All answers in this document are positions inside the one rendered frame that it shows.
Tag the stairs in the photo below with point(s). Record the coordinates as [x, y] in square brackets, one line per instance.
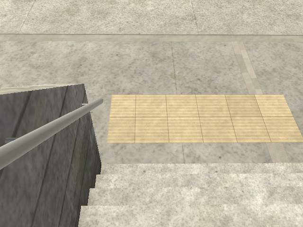
[196, 195]

